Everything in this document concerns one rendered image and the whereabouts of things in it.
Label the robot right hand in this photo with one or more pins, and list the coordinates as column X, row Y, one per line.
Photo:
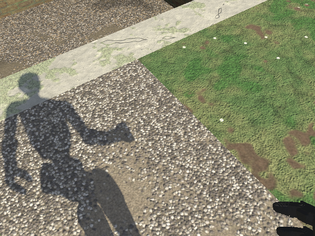
column 302, row 211

